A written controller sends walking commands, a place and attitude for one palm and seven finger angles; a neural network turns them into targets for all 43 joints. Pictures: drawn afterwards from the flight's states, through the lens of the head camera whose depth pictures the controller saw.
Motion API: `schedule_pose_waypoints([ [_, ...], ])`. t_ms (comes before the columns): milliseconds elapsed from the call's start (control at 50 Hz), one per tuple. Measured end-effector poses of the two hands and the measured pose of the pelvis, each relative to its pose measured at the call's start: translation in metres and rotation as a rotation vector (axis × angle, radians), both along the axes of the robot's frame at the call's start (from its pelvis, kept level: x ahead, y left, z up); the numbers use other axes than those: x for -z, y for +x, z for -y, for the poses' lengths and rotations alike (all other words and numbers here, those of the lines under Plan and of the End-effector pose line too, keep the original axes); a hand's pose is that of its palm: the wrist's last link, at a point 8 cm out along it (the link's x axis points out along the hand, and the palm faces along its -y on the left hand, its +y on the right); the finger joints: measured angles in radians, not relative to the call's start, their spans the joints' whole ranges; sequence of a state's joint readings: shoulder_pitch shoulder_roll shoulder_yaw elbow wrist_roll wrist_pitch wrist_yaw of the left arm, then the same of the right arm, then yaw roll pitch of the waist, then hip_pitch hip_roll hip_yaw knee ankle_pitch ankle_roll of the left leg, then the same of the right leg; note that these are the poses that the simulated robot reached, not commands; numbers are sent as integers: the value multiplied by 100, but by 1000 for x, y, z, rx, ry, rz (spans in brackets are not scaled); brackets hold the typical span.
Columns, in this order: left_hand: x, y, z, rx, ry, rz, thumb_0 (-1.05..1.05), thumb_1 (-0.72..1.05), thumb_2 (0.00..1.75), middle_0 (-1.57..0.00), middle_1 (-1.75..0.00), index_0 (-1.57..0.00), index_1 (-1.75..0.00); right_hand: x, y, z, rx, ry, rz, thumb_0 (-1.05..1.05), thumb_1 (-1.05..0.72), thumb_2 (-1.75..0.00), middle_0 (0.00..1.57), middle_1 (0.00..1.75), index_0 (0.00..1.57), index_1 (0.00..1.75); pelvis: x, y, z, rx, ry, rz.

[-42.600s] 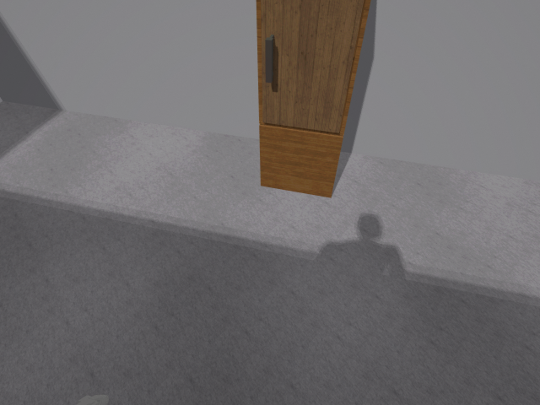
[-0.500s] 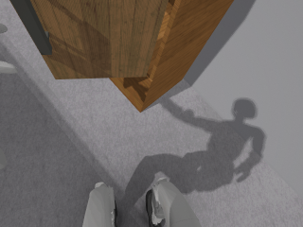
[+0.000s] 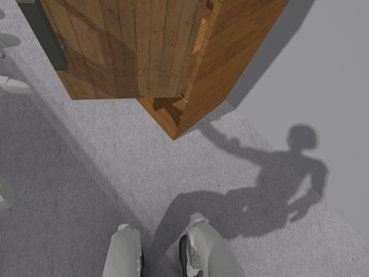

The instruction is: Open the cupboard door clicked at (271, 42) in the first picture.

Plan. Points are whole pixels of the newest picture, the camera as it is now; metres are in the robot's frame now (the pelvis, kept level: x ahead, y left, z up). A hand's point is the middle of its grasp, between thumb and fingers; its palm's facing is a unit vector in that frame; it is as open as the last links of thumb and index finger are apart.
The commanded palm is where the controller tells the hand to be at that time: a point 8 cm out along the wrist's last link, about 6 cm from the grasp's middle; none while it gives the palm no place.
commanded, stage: slide the fingers in behind the handle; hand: left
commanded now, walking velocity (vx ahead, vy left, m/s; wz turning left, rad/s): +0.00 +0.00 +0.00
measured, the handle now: (48, 29) +0.59 +0.23 +0.07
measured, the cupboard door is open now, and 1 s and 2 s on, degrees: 56 56 56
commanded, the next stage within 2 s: close the thumb around the handle in 1.54 s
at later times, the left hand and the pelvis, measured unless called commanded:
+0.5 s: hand (28, 54) +0.52 +0.25 +0.07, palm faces +0.05 -1.00 -0.02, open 14.0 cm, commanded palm +0.51 +0.28 +0.06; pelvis +0.00 +0.00 +0.00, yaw +0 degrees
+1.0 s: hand (42, 56) +0.52 +0.23 +0.07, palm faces +0.07 -1.00 -0.02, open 14.1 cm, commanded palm +0.50 +0.25 +0.06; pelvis +0.00 -0.01 +0.01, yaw +1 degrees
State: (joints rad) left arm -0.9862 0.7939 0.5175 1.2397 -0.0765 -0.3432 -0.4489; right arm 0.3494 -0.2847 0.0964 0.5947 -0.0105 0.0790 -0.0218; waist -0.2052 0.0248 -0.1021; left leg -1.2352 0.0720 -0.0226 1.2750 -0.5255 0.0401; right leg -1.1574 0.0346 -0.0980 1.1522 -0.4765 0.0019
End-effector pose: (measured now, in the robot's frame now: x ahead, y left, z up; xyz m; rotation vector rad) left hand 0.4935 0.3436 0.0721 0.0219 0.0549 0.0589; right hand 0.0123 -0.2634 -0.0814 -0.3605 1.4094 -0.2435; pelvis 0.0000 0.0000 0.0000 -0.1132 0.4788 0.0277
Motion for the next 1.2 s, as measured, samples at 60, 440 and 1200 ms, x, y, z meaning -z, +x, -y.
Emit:
schedule_pose_waypoints([
  [60,1,2,3,5,8,2,-1,-50,30,-30,-120,-30,-120,2,-2,2,1,-4,-3,0,-90,-90,20,30,21,30,2,-1,1,0,0,-7],
  [440,1,5,34,13,1,15,-1,-50,30,-30,-120,-30,-120,1,-12,1,24,22,-14,0,-90,-90,20,30,21,30,-2,0,4,2,9,4],
  [1200,0,4,82,8,3,28,-1,-50,30,-25,-118,-26,-118,3,4,4,0,55,15,0,-90,-90,20,30,21,30,-8,6,8,-12,28,25],
])
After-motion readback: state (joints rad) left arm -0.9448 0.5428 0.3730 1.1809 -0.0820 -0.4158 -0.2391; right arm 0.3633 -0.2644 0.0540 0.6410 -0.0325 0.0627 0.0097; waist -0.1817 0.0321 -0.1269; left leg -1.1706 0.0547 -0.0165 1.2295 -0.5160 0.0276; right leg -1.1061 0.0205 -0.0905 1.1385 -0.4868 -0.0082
